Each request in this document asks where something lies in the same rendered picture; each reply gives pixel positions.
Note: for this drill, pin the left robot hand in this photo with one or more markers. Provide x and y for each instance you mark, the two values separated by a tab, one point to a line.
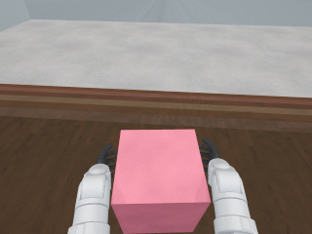
102	157

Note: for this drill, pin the carton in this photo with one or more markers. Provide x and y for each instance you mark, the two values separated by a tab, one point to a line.
159	183

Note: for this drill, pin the right robot hand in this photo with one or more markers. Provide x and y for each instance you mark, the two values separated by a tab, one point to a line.
213	152

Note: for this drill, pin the robot right forearm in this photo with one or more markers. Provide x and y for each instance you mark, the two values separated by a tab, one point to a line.
232	215

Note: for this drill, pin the robot left forearm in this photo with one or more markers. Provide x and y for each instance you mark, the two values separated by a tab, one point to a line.
92	202

